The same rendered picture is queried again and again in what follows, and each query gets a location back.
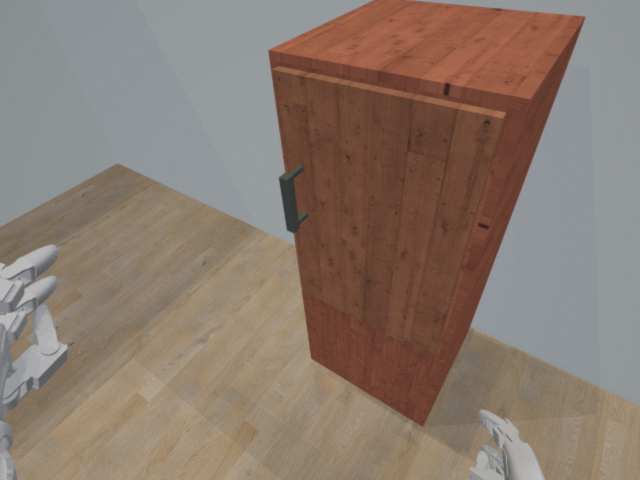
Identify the left robot hand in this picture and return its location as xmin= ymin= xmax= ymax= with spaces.
xmin=0 ymin=245 xmax=68 ymax=422

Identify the right robot hand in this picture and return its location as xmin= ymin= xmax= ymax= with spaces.
xmin=470 ymin=410 xmax=545 ymax=480

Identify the cupboard door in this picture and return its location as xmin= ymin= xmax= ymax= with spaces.
xmin=272 ymin=66 xmax=507 ymax=358

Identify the handle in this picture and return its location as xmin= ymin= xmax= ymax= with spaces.
xmin=279 ymin=165 xmax=308 ymax=233

